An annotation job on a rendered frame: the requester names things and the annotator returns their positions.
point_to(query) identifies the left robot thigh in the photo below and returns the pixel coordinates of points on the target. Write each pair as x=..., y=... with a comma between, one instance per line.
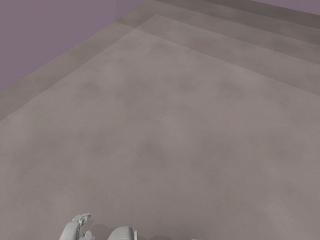
x=124, y=233

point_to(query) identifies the robot left hand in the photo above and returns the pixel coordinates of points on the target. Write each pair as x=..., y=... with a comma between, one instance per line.
x=72, y=229

